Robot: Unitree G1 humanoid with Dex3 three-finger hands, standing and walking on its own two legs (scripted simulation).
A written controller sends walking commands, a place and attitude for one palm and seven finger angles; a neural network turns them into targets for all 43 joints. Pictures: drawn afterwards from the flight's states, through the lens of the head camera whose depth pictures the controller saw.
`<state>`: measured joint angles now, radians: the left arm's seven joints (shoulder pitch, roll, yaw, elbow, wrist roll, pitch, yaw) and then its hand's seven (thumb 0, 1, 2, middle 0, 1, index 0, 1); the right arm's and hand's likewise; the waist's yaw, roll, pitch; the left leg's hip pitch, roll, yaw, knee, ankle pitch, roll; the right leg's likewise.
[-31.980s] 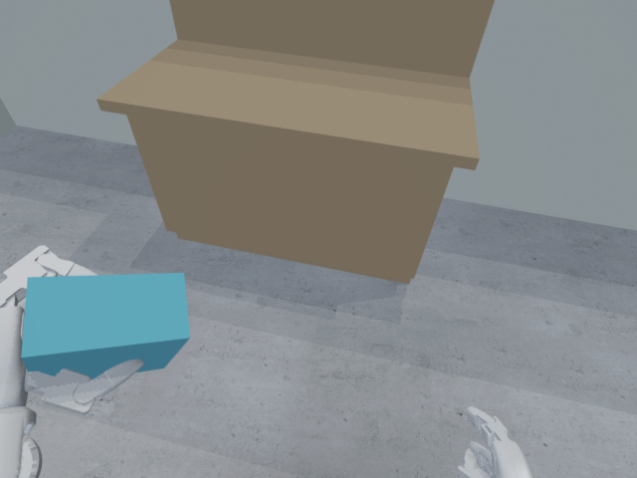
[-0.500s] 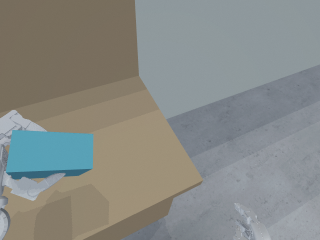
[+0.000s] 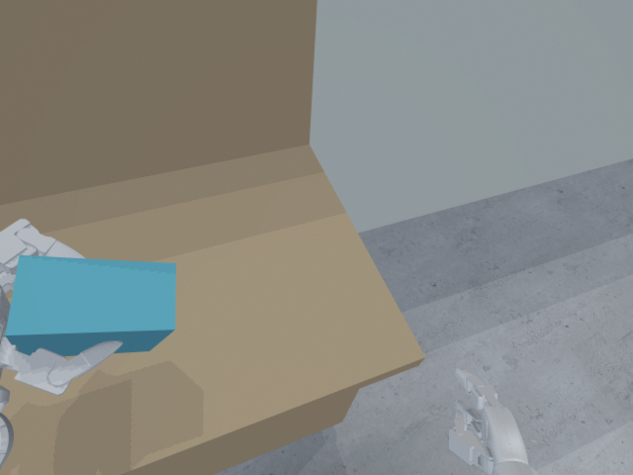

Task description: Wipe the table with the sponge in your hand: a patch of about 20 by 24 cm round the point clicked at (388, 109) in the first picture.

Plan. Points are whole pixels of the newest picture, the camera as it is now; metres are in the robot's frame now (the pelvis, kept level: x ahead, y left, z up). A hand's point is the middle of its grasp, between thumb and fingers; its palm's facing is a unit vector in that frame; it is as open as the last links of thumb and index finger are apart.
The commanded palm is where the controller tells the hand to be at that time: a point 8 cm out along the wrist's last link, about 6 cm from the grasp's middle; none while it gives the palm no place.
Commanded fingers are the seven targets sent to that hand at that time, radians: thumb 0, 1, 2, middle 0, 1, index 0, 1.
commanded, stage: come to a stop and stand still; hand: left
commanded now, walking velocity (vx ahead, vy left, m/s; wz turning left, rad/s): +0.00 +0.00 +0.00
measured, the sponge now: (119, 312) +0.24 +0.23 +0.12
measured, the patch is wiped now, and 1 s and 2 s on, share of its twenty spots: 0.00 0.00 0.00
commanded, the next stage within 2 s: look again from close up in 0.62 s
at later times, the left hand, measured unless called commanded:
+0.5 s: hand (71, 353) +0.18 +0.23 +0.15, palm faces +0.33 -0.87 -0.36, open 10.1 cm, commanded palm +0.13 +0.27 +0.18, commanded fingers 0.00 0.10 1.30 -1.20 -1.60 -1.20 -1.60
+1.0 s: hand (82, 336) +0.20 +0.23 +0.15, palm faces +0.33 -0.88 -0.35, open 10.1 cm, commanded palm +0.14 +0.27 +0.18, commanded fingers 0.00 0.10 1.30 -1.20 -1.60 -1.20 -1.60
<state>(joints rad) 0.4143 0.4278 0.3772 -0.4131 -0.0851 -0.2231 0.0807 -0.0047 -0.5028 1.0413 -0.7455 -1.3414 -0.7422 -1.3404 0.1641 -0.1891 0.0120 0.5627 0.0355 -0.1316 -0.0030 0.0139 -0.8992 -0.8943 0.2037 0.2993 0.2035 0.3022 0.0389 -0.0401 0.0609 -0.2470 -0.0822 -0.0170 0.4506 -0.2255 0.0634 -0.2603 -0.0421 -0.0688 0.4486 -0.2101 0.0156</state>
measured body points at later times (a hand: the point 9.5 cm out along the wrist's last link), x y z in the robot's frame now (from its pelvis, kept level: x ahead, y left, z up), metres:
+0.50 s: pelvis -0.03 -0.01 +0.00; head -0.01 +0.01 +0.45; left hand +0.16 +0.28 +0.17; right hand +0.14 -0.25 -0.07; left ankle +0.00 +0.07 -0.74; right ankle +0.01 -0.13 -0.74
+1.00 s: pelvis -0.02 -0.01 +0.00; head +0.00 +0.00 +0.45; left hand +0.17 +0.27 +0.17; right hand +0.16 -0.24 -0.06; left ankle +0.00 +0.07 -0.74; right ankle +0.01 -0.13 -0.74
